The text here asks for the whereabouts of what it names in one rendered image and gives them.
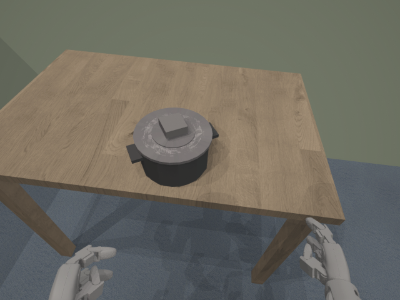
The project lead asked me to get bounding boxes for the table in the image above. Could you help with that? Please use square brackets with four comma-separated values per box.
[0, 49, 346, 284]

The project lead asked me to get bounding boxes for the right robot forearm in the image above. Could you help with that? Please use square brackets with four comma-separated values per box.
[324, 279, 361, 300]

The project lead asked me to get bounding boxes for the robot left hand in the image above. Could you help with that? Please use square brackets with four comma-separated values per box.
[48, 245, 117, 300]

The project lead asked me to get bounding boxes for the knob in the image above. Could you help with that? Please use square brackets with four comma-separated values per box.
[158, 113, 188, 138]

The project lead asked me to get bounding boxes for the lid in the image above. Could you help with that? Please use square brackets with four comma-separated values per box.
[133, 107, 213, 165]

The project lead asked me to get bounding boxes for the pot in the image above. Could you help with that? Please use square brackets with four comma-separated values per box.
[126, 122, 219, 187]

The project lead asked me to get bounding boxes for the robot right hand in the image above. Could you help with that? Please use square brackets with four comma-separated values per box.
[300, 217, 351, 285]

